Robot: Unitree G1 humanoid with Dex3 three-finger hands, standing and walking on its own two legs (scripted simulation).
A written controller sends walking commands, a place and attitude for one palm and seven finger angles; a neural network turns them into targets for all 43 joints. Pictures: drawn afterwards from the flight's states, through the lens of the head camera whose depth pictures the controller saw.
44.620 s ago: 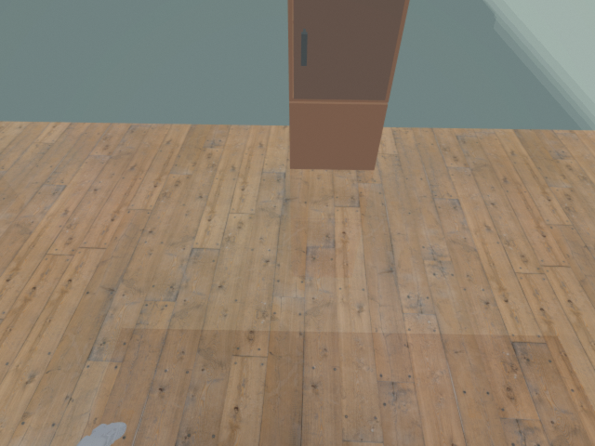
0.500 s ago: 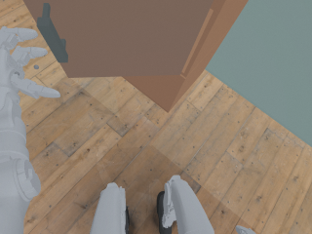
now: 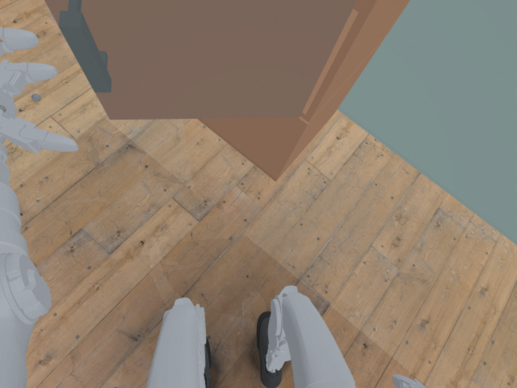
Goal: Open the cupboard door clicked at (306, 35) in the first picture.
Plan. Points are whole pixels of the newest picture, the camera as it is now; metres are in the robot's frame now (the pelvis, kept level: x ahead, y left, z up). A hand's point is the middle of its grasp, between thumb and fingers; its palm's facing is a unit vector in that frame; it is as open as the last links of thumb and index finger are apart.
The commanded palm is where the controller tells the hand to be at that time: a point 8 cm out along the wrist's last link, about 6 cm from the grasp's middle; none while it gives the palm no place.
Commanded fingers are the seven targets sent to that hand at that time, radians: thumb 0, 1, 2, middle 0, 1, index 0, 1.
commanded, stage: move the hooked fingers beside the handle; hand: left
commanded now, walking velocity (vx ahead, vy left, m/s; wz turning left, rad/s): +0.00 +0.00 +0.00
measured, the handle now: (89, 43) +0.58 +0.22 +0.04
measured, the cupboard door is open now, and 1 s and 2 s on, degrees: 45 45 45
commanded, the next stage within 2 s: slide the fingers in behind the handle in 0.72 s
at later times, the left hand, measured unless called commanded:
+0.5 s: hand (39, 94) +0.50 +0.27 +0.04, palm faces +0.08 -1.00 -0.04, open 14.0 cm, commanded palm +0.49 +0.30 +0.03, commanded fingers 0.00 -0.50 0.30 -0.30 -1.20 -0.30 -1.20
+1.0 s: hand (44, 99) +0.50 +0.27 +0.03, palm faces +0.04 -1.00 -0.02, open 14.0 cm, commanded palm +0.49 +0.29 +0.03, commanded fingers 0.00 -0.50 0.30 -0.30 -1.20 -0.30 -1.20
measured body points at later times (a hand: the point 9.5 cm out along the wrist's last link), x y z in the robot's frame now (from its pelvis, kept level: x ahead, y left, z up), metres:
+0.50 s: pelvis +0.00 -0.01 +0.00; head +0.19 +0.04 +0.41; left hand +0.49 +0.32 +0.04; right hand +0.05 -0.28 -0.10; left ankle +0.02 +0.08 -0.58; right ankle +0.06 -0.12 -0.58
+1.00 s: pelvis +0.00 +0.00 +0.00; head +0.19 +0.04 +0.41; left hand +0.49 +0.32 +0.04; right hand +0.05 -0.28 -0.10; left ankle +0.02 +0.08 -0.58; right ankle +0.06 -0.12 -0.58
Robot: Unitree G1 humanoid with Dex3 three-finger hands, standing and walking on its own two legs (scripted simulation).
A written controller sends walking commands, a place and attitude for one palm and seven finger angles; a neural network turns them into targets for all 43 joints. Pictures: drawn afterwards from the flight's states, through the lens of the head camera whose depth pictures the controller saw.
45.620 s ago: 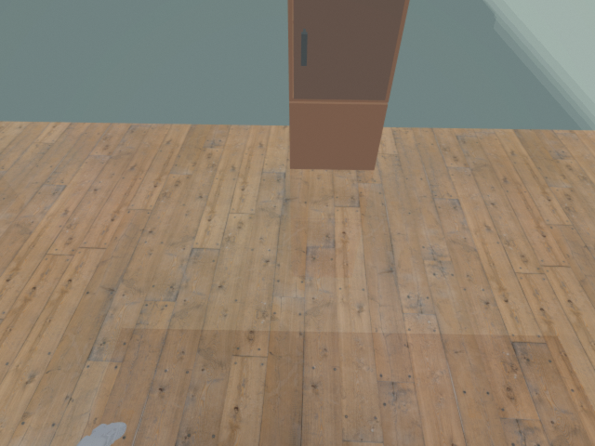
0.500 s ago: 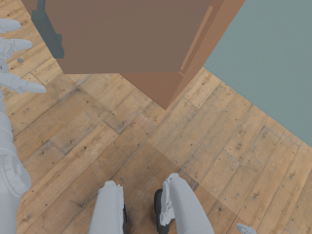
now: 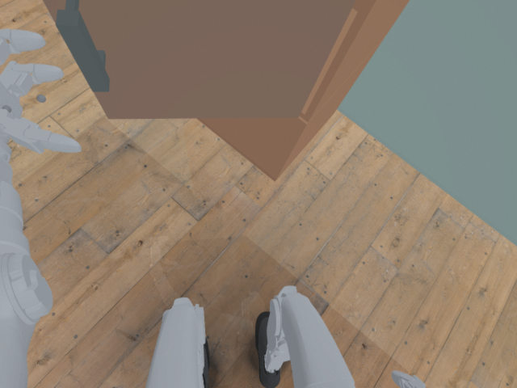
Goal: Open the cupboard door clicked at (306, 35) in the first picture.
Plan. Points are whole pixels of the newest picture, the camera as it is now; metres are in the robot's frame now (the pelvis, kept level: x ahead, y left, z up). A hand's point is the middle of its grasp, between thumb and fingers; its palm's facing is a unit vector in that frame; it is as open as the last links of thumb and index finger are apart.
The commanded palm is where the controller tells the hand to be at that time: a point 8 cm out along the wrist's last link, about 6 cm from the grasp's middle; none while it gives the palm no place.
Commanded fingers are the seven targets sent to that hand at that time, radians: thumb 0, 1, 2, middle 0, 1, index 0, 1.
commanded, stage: slide the fingers in behind the handle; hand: left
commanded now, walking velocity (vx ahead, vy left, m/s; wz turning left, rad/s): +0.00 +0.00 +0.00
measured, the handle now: (87, 43) +0.58 +0.22 +0.05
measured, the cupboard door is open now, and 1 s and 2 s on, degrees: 45 45 45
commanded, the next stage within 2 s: move the hooked fingers beside the handle in 1.40 s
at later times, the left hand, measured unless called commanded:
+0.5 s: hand (71, 96) +0.50 +0.24 +0.03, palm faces +0.05 -1.00 -0.02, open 14.0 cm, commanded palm +0.48 +0.26 +0.04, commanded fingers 0.00 -0.50 0.30 -0.30 -1.20 -0.30 -1.20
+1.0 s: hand (80, 101) +0.50 +0.22 +0.03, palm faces +0.12 -0.99 -0.02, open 14.4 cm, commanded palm +0.49 +0.22 +0.04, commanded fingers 0.00 -0.50 0.30 -0.30 -1.20 -0.30 -1.20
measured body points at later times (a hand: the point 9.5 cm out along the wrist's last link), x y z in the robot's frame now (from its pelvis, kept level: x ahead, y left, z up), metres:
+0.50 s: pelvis +0.01 +0.00 +0.01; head +0.19 +0.04 +0.42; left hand +0.49 +0.29 +0.04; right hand +0.05 -0.27 -0.10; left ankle +0.02 +0.09 -0.58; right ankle +0.06 -0.12 -0.58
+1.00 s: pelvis +0.01 -0.01 +0.01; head +0.19 +0.04 +0.42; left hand +0.49 +0.28 +0.04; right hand +0.06 -0.27 -0.10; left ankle +0.02 +0.09 -0.58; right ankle +0.06 -0.12 -0.58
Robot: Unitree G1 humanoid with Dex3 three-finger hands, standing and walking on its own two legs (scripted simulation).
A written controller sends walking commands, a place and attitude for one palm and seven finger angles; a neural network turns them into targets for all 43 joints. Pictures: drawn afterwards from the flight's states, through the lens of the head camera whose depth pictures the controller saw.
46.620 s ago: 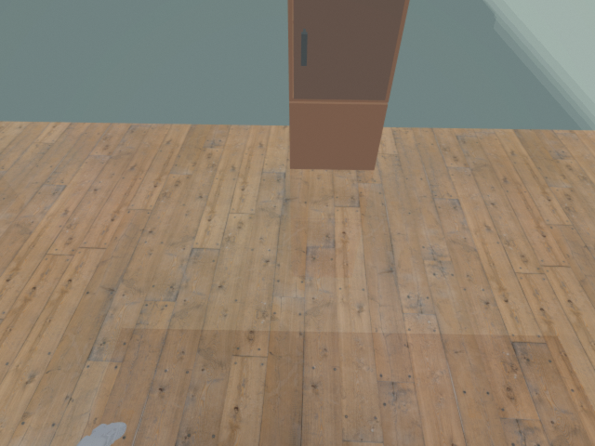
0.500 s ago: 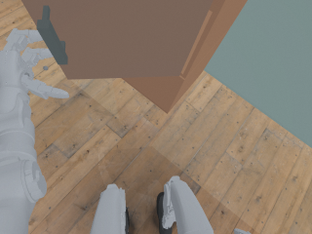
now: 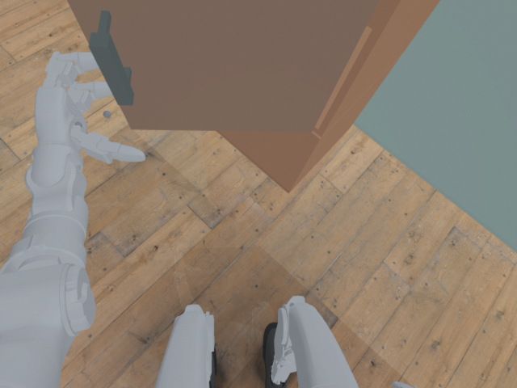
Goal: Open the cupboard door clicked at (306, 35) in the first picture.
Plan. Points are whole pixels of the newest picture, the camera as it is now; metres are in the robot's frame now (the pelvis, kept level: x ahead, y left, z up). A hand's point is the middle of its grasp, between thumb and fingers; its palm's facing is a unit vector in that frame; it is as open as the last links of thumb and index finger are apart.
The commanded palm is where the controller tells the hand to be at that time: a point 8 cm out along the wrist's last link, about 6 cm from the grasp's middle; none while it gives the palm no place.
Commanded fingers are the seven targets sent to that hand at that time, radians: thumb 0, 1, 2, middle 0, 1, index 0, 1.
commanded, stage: slide the fingers in behind the handle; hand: left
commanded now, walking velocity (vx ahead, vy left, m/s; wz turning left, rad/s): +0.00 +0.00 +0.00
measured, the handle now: (116, 61) +0.58 +0.20 +0.03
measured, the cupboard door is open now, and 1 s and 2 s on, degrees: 45 45 44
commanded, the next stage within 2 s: move the hooked fingers beside the handle in 0.40 s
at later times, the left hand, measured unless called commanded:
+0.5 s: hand (106, 112) +0.50 +0.21 +0.02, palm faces +0.08 -1.00 -0.02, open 14.3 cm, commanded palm +0.49 +0.20 +0.02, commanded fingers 0.00 -0.50 0.30 -0.30 -1.20 -0.30 -1.20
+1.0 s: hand (104, 111) +0.50 +0.21 +0.02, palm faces +0.05 -1.00 -0.02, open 14.3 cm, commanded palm +0.49 +0.23 +0.02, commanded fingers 0.00 -0.50 0.30 -0.30 -1.20 -0.30 -1.20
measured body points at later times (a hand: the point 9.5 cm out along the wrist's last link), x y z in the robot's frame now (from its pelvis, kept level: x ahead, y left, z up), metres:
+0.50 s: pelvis +0.00 +0.00 +0.00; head +0.18 +0.04 +0.41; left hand +0.49 +0.26 +0.02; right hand +0.04 -0.27 -0.11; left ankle +0.01 +0.09 -0.60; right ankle +0.05 -0.12 -0.60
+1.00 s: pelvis +0.00 +0.01 +0.00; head +0.18 +0.04 +0.41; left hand +0.49 +0.27 +0.02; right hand +0.04 -0.26 -0.11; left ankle +0.01 +0.09 -0.60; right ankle +0.05 -0.12 -0.60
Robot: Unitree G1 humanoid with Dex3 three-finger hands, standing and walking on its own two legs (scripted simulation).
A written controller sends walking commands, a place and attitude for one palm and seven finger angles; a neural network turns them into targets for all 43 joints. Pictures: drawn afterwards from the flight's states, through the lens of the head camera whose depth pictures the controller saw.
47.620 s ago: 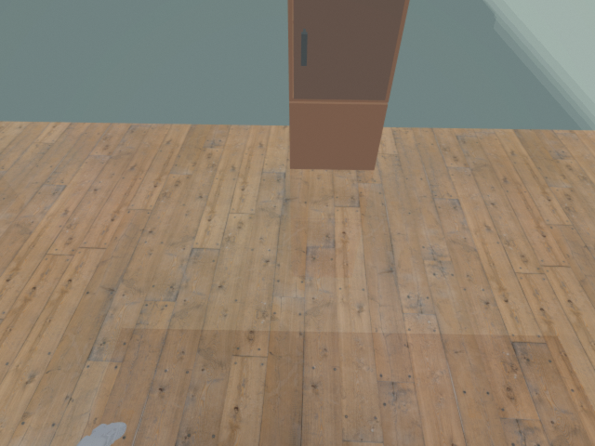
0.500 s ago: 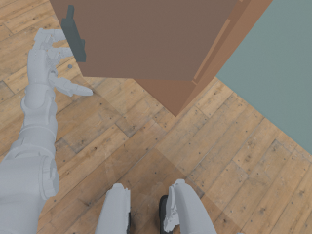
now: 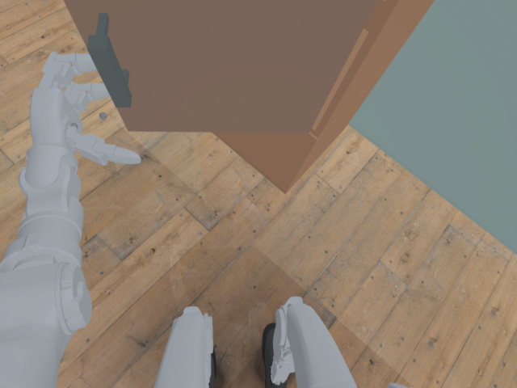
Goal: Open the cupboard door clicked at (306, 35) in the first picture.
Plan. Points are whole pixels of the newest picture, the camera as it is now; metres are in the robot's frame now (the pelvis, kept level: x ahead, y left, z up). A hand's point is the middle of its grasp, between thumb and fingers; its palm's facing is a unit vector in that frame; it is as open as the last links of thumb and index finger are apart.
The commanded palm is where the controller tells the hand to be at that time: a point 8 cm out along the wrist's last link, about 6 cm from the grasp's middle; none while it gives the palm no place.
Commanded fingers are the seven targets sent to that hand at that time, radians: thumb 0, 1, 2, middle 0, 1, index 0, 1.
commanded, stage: move the hooked fingers beside the handle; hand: left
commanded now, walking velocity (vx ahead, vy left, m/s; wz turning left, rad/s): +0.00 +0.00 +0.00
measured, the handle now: (113, 63) +0.58 +0.20 +0.03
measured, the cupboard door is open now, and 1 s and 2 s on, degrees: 45 44 44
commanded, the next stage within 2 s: slide the fingers in behind the handle in 1.92 s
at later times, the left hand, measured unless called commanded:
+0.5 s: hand (90, 117) +0.49 +0.23 +0.02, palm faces +0.05 -1.00 -0.03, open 14.0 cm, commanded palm +0.48 +0.26 +0.02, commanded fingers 0.00 -0.50 0.30 -0.30 -1.20 -0.30 -1.20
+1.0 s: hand (68, 117) +0.49 +0.26 +0.02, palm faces +0.04 -1.00 -0.03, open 14.0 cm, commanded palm +0.48 +0.28 +0.02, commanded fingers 0.00 -0.50 0.30 -0.30 -1.20 -0.30 -1.20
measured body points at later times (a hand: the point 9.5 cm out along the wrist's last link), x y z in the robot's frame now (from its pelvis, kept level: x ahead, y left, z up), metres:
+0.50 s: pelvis +0.00 +0.00 +0.00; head +0.18 +0.03 +0.41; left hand +0.48 +0.28 +0.02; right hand +0.04 -0.27 -0.12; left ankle +0.01 +0.09 -0.60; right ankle +0.05 -0.12 -0.60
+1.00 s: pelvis -0.01 +0.00 -0.02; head +0.18 +0.04 +0.39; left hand +0.49 +0.31 +0.02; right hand +0.03 -0.28 -0.12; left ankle +0.01 +0.09 -0.60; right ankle +0.05 -0.12 -0.60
